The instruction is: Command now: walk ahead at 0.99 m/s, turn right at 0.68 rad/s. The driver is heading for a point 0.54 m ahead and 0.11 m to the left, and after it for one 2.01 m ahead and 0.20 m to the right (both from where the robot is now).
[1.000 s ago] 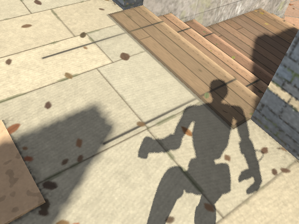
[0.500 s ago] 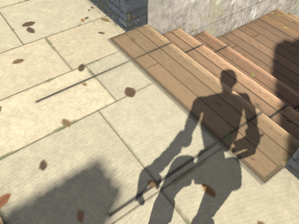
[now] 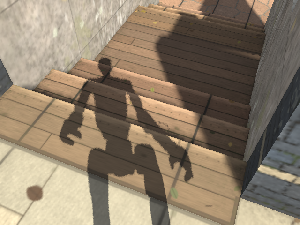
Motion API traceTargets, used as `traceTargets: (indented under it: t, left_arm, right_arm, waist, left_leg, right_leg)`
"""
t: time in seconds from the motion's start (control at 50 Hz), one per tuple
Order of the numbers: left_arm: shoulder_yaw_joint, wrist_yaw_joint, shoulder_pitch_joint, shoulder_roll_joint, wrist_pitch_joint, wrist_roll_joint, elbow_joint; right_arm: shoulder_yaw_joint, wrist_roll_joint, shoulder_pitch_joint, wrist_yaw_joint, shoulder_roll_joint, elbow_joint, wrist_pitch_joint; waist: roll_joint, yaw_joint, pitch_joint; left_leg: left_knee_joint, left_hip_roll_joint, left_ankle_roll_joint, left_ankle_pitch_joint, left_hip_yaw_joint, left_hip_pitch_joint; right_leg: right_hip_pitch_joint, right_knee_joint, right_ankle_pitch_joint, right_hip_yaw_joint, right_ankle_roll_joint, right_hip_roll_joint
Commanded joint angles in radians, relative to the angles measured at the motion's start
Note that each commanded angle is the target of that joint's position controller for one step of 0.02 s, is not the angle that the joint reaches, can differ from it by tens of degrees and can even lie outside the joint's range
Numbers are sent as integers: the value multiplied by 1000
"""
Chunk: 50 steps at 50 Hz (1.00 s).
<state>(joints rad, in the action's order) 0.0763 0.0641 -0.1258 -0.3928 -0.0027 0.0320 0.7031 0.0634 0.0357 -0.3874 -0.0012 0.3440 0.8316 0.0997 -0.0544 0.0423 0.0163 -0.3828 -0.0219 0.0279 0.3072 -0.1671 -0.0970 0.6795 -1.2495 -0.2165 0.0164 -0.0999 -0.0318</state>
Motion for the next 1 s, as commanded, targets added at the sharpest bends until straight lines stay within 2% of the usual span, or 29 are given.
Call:
traceTargets:
  t: [0.02, 0.08, 0.12, 0.16, 0.18, 0.2, 0.22, 0.24, 0.26, 0.28, 0.36, 0.38, 0.46, 0.54, 0.58, 0.6, 0.62, 0.64, 0.66, 0.7, 0.74, 0.78, 0.84, 0.88, 0.9, 0.94, 0.96, 0.98, 1.0]
  left_arm:
    - [-50, 28, 82, 72, 9, 7, -138]
    - [-69, 39, 183, 63, 28, 9, -152]
    - [-68, 27, 184, 39, 35, 18, -135]
    - [-42, 1, -37, -15, 45, 37, -62]
    - [-20, -19, -235, -57, 50, 46, -2]
    - [6, -52, -341, -156, 55, 59, 31]
    - [17, -64, -317, -206, 62, 64, 2]
    - [18, -67, -287, -161, 57, 35, 3]
    - [1, -70, -219, -88, 64, 25, 28]
    - [-5, -67, -181, -42, 78, 26, 42]
    - [-30, -69, -173, 60, 117, -6, 84]
    - [-24, -61, -196, 38, 130, -10, 100]
    - [-40, -57, -207, 58, 152, -15, 157]
    - [-24, -75, -259, -82, 147, -51, 203]
    - [-10, -84, -268, -142, 114, -24, 216]
    - [-5, -86, -244, -154, 92, -13, 215]
    - [-20, -80, -277, -73, 88, -4, 204]
    - [-64, -58, -433, 126, 99, -46, 144]
    - [-41, -69, -317, 9, 102, -65, 125]
    - [-35, -86, -233, 12, 87, -44, 130]
    - [-22, -78, -289, 44, 44, -18, 161]
    - [-19, -72, -266, 88, 7, -14, 143]
    - [-34, -53, -148, 132, -4, -19, 62]
    - [-14, -51, -396, 101, -2, -3, 134]
    - [1, -65, -510, 67, -16, -11, 151]
    - [46, -113, -648, -28, -39, -13, 154]
    - [67, -129, -717, -66, -44, -20, 159]
    - [62, -120, -591, -83, -39, -37, 142]
    - [38, -122, -395, -120, -13, -29, 64]
  right_arm:
    - [-19, -1, 57, -13, 6, -38, 41]
    - [-9, -9, -12, -15, 78, 12, 42]
    - [-4, -18, -59, -9, 145, 51, 33]
    - [2, -23, -81, 2, 207, 76, 12]
    - [2, -30, -50, 6, 215, 71, 5]
    - [-28, -25, -104, -1, 92, 46, 7]
    - [-48, -62, -217, -4, -23, 9, 7]
    - [-21, -60, -91, 5, 88, -15, 5]
    - [-16, -56, -10, 3, 86, -28, 2]
    - [-24, -48, -11, -5, 39, -20, -5]
    - [-18, -22, -22, -37, -33, 11, -76]
    - [-21, -21, 34, -43, -56, -32, -87]
    - [-43, -11, 229, -51, -82, -131, -66]
    - [-41, 3, 235, -59, -35, -114, -51]
    - [-13, 13, 63, -30, 41, -70, -60]
    - [9, 18, -131, -13, 79, -9, -64]
    - [40, 28, -247, 4, 178, 17, -62]
    - [58, 51, -197, 11, 284, -3, -48]
    - [51, 21, -125, -2, 210, -17, -40]
    - [30, 6, 2, -3, 91, -9, -18]
    - [8, -11, 45, -1, 15, 2, 3]
    - [1, -30, 81, -4, -1, 6, 21]
    - [5, -46, 198, 21, 13, -23, 14]
    - [10, -36, 273, 20, 36, -69, 9]
    - [12, -58, 345, 11, 44, -104, 16]
    - [23, -73, 449, -17, 68, -130, 15]
    - [35, -76, 598, -19, 89, -159, -5]
    - [14, -44, 578, -8, 4, -175, -32]
    - [-16, -8, 312, 17, -30, -276, -40]
  waist:
    - [148, -68, 71]
    - [89, -49, 149]
    - [102, -71, 135]
    - [149, -191, -32]
    - [152, -303, -129]
    - [20, -277, -252]
    - [-165, -162, -433]
    - [-19, -203, -354]
    - [25, -162, -146]
    - [7, -116, -52]
    - [24, -27, 30]
    - [-11, -23, 51]
    - [3, 11, 164]
    - [52, 46, 112]
    - [15, 135, -14]
    - [7, 232, -108]
    - [34, 248, -198]
    - [332, 73, -328]
    - [205, 111, -314]
    - [56, 33, -20]
    - [75, -46, 38]
    - [131, -89, 49]
    - [186, -121, 49]
    - [190, -226, -136]
    - [212, -291, -200]
    - [174, -405, -207]
    - [-11, -533, -101]
    - [-235, -436, 151]
    - [-225, -96, 106]
  left_leg:
    - [251, -217, -95, -346, 107, -81]
    - [395, -203, -133, -469, 38, -149]
    - [322, -228, -166, -893, 37, -29]
    - [-22, -242, -166, -1250, 53, 33]
    - [-302, -210, -153, -1145, 58, -77]
    - [-680, -121, -145, -504, 80, -269]
    - [-1045, 6, -126, 174, 194, -523]
    - [-1088, -3, -135, 79, 257, -616]
    - [-1009, -54, -133, -25, 247, -667]
    - [-950, -78, -128, -46, 234, -641]
    - [-893, -122, -107, -70, 219, -587]
    - [-895, -132, -107, -94, 204, -628]
    - [-563, -94, -119, -276, 169, -584]
    - [-281, 14, -139, -393, 54, -262]
    - [-263, 70, -163, -188, 75, -85]
    - [-216, 74, -174, -123, 93, 123]
    - [-220, -76, -173, 129, 273, 323]
    - [-31, -397, -223, 437, 805, 490]
    - [132, -381, -206, 424, 947, 413]
    - [96, -364, -208, -176, 584, 134]
    - [58, -304, -167, -699, 289, -48]
    - [75, -261, -136, -857, 138, -117]
    - [35, -149, -117, -903, -79, -202]
    - [-216, -164, -121, -1054, -132, -208]
    - [-336, -187, -101, -1104, -125, -261]
    - [-694, -166, -28, -751, -91, -440]
    - [-1084, -63, 12, -260, -93, -667]
    - [-1426, 60, 14, 405, -69, -760]
    - [-1206, 72, 25, 325, 144, -881]
  right_leg:
    - [42, 165, 135, -71, 2, -43]
    - [-170, 490, 205, 50, -24, 39]
    - [-264, 579, 143, 101, -48, 88]
    - [-541, 596, 33, 93, -75, 135]
    - [-786, 663, 40, 30, -92, 99]
    - [-1002, 688, -254, -239, -89, -147]
    - [-1164, 821, -443, -733, -128, -426]
    - [-1034, 946, -388, -748, -122, -412]
    - [-891, 954, -270, -534, -105, -341]
    - [-762, 980, -109, -399, -97, -295]
    - [-608, 1074, 116, -85, -31, -200]
    - [-598, 1101, 177, -51, -46, -230]
    - [-468, 1169, 357, 153, -39, -124]
    - [-558, 1164, 815, 118, -92, -179]
    - [-684, 856, 1100, 79, -82, -209]
    - [-623, 575, 1010, 76, -71, -179]
    - [-447, 207, 643, 54, -60, -92]
    - [-130, -200, -252, -54, -33, 68]
    - [-42, -251, -159, -165, -49, 71]
    - [-23, -157, -66, -110, -25, -33]
    - [-152, -51, -94, -104, 15, -62]
    - [-196, 85, -77, -58, 34, -49]
    - [-301, 413, 186, 88, 30, 26]
    - [-516, 248, 414, 167, -15, 86]
    - [-630, 233, 387, 169, -41, 97]
    - [-863, 342, 431, 137, -93, 93]
    - [-973, 545, 487, 47, -157, 59]
    - [-714, 737, 847, -86, -173, 16]
    - [-653, 849, 1036, -580, -214, -126]
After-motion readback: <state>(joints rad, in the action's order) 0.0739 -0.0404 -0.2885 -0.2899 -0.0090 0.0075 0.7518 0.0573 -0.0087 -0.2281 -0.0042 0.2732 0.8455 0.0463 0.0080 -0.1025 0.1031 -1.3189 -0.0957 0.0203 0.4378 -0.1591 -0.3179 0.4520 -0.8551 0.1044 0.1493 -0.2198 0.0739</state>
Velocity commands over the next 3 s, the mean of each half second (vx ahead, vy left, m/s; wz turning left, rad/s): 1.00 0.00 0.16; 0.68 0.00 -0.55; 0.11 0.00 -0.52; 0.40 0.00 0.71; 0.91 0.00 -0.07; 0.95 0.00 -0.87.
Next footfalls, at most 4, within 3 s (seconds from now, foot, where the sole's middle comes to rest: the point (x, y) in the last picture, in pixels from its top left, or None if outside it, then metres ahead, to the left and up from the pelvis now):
0.20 right None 0.37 -0.08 -0.77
0.62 left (117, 162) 0.79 0.15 -0.77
0.98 right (144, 130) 0.98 0.01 -0.77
1.32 left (128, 113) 1.24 0.11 -0.93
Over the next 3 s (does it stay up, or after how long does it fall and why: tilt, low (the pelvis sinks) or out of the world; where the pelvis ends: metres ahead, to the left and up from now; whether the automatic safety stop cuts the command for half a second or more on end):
stays up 1.97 -0.01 -0.47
